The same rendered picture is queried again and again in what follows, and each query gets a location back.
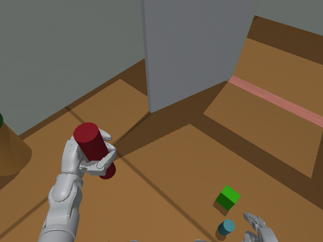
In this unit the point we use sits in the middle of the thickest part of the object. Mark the right robot hand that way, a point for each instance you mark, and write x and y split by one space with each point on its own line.
265 234

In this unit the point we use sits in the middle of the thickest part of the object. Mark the left robot hand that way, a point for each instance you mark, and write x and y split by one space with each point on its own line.
75 161

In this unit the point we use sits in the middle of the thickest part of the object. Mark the left robot arm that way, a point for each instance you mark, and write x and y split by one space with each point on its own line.
62 219

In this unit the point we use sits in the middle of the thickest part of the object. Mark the potted plant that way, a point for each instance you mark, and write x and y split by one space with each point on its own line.
15 154

